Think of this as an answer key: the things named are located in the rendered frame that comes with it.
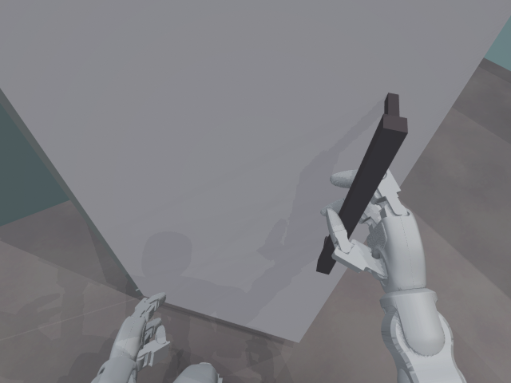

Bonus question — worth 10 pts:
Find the right robot hand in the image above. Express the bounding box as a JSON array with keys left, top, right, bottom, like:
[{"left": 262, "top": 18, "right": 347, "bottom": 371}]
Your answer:
[{"left": 320, "top": 168, "right": 427, "bottom": 293}]

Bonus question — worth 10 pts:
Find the handle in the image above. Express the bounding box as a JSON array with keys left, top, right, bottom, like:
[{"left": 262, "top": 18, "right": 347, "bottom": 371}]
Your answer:
[{"left": 316, "top": 93, "right": 408, "bottom": 274}]

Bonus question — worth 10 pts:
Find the robot left forearm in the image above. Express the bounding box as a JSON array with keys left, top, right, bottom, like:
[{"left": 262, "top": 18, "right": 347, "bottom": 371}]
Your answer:
[{"left": 91, "top": 357, "right": 138, "bottom": 383}]

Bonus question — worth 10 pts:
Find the fridge door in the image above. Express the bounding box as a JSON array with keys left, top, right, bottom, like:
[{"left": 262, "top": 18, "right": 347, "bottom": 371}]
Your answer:
[{"left": 0, "top": 0, "right": 511, "bottom": 343}]

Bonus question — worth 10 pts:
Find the left robot thigh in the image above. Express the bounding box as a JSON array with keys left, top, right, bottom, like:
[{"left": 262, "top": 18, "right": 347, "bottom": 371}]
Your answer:
[{"left": 173, "top": 364, "right": 223, "bottom": 383}]

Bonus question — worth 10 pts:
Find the robot right forearm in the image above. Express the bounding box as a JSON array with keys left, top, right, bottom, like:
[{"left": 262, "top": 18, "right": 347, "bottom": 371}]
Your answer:
[{"left": 379, "top": 288, "right": 467, "bottom": 383}]

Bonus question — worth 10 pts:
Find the left robot hand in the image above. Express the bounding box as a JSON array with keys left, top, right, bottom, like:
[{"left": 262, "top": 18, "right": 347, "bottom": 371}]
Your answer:
[{"left": 109, "top": 292, "right": 170, "bottom": 372}]

